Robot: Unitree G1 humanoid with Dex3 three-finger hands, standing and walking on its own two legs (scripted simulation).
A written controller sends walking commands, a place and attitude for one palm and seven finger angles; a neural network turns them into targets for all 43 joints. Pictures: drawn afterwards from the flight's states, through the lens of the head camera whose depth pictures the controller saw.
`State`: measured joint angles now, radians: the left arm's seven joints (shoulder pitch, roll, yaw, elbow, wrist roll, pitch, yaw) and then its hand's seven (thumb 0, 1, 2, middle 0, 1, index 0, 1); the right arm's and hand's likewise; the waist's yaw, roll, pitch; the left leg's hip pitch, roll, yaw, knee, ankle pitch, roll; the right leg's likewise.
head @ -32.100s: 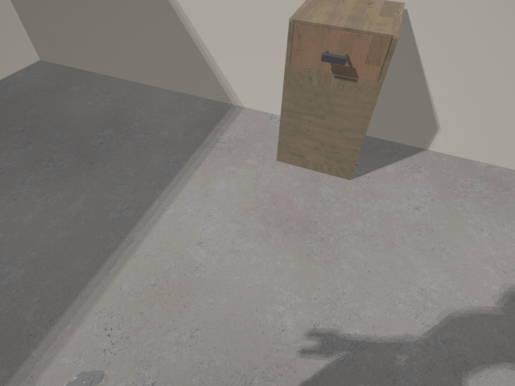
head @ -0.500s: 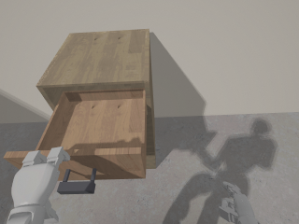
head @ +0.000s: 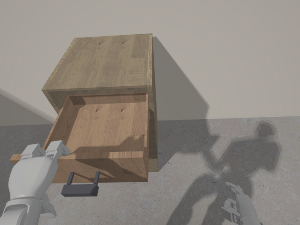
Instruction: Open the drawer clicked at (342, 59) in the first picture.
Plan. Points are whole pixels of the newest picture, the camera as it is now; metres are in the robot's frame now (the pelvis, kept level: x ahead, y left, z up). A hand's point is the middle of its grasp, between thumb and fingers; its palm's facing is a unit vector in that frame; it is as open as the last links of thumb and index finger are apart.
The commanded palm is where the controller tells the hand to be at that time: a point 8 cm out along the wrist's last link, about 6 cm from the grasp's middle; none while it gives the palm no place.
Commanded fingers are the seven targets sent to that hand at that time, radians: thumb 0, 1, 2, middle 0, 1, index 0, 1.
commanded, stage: lift the hand off the handle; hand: left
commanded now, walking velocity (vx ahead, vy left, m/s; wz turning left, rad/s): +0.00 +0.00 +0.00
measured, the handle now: (82, 182) +0.23 +0.27 -0.08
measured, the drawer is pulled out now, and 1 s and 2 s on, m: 0.30 0.30 0.30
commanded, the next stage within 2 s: draw the hand back to the body in 0.26 s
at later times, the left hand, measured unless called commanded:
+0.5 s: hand (44, 180) +0.18 +0.28 +0.07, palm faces +0.04 -0.08 -1.00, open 13.8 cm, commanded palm +0.15 +0.28 +0.13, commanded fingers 0.00 -0.50 0.30 -0.30 -1.20 -0.30 -1.20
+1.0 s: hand (37, 176) +0.18 +0.28 +0.10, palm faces +0.10 -0.24 -0.97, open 13.8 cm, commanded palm +0.14 +0.29 +0.16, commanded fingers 0.00 -0.40 0.34 -0.29 -1.13 -0.29 -1.13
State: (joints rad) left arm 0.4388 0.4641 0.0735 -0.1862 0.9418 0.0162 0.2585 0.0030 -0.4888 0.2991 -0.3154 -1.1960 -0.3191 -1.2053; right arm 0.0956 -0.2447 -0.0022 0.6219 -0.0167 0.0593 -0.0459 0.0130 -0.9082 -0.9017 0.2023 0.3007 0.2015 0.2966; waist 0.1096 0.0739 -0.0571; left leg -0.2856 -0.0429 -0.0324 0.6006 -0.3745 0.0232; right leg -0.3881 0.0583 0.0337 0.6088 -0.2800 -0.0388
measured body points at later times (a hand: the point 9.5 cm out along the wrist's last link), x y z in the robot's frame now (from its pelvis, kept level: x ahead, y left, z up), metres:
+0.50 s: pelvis +0.00 +0.01 +0.01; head +0.01 -0.01 +0.46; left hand +0.17 +0.28 +0.13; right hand +0.23 -0.19 -0.09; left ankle -0.04 +0.11 -0.73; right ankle +0.02 -0.10 -0.73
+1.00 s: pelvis +0.01 +0.02 +0.01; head +0.02 -0.01 +0.46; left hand +0.17 +0.29 +0.15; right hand +0.24 -0.18 -0.08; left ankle -0.04 +0.11 -0.73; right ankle +0.02 -0.10 -0.73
